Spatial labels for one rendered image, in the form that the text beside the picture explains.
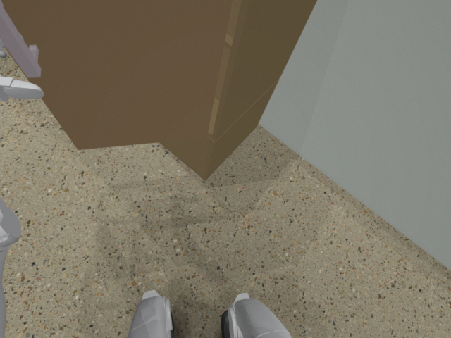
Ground cupboard door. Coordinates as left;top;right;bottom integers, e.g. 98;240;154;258
1;0;233;150

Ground right robot shin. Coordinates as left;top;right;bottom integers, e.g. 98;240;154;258
229;293;249;338

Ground right robot thigh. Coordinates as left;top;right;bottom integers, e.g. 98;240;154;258
228;299;292;338

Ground robot left hand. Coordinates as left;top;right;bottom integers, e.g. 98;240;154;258
0;0;44;102

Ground left robot upper arm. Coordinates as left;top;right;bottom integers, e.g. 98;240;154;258
0;197;21;338

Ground handle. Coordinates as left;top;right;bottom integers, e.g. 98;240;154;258
0;2;41;78

